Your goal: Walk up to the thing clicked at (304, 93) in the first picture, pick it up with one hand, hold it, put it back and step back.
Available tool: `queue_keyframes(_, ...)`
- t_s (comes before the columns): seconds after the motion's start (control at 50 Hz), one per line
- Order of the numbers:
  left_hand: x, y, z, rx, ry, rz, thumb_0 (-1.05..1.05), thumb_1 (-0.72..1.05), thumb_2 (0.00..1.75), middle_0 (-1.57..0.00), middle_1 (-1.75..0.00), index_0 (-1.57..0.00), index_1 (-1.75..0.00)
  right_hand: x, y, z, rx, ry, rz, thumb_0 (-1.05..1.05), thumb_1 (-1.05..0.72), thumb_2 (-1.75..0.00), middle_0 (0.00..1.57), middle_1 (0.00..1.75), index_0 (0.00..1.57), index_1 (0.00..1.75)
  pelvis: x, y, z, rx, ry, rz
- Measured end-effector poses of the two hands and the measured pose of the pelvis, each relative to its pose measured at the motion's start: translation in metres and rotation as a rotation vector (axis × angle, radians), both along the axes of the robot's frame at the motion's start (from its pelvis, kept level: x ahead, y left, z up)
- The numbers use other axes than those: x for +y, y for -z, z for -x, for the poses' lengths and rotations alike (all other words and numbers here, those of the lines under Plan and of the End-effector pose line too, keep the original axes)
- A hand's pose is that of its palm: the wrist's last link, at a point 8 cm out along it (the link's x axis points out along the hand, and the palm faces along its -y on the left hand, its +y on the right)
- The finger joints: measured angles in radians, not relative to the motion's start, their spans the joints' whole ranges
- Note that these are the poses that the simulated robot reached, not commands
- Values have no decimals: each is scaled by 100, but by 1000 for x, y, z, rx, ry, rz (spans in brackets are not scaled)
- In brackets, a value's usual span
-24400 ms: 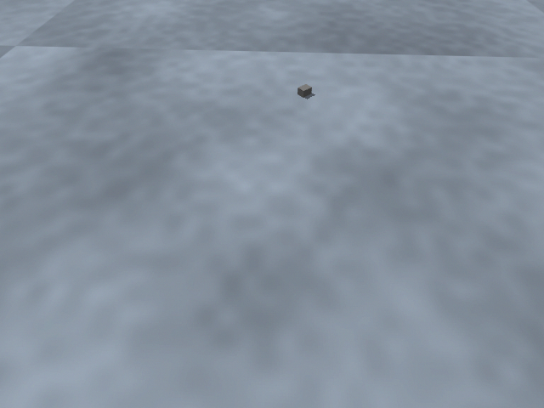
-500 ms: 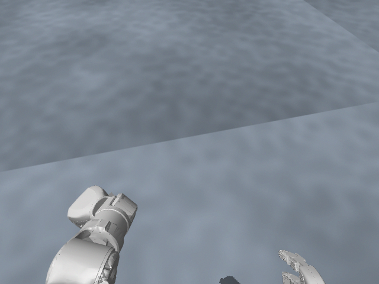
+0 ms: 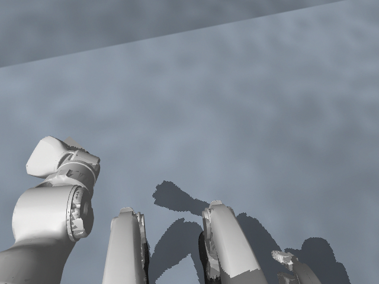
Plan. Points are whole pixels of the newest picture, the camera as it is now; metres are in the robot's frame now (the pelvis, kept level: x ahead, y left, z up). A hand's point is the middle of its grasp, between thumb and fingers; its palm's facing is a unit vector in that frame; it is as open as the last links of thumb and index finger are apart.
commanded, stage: crouch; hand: left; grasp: from above
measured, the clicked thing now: (69, 158) +0.41 +0.26 -0.16
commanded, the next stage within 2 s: lower in 1.24 s
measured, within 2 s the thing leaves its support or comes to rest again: neither
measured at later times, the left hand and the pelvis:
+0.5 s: hand (85, 170) +0.41 +0.26 -0.28, palm faces -0.18 -0.42 -0.89, open 8.2 cm; pelvis -0.02 +0.01 -0.14, yaw -3 degrees
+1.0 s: hand (89, 174) +0.42 +0.27 -0.35, palm faces -0.18 -0.42 -0.89, open 8.2 cm; pelvis -0.02 +0.00 -0.21, yaw -3 degrees
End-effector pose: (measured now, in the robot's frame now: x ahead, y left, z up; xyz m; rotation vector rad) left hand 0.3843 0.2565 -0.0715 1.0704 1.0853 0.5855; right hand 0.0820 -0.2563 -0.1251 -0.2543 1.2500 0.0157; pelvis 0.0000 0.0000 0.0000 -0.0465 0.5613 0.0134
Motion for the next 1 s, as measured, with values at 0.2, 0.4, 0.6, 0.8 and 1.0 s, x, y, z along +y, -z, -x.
queue_keyframes(0.2,11,67,-10,-3,57,-9,3,28,37,-94,-43,-78,-37,6,69,46,83,84,-2,0,-90,-90,20,30,20,30,1,65,15,50,11,20)
queue_keyframes(0.4,16,116,-24,28,80,27,5,31,25,-97,-30,-84,-28,-5,106,67,82,105,43,0,-90,-90,20,30,20,30,4,118,16,70,21,34)
queue_keyframes(0.6,14,179,-31,30,75,24,7,33,20,-102,-26,-87,-24,-11,147,76,113,78,42,0,-90,-90,20,30,20,30,7,164,20,82,25,35)
queue_keyframes(0.8,17,198,-36,24,38,5,6,32,21,-106,-23,-88,-23,-9,187,81,144,68,-25,0,-91,-90,20,30,20,30,3,191,20,69,35,20)
queue_keyframes(1.0,22,223,-35,64,53,19,7,31,20,-108,-20,-89,-22,-9,204,91,174,16,-47,0,-91,-90,20,30,20,30,1,211,23,41,45,18)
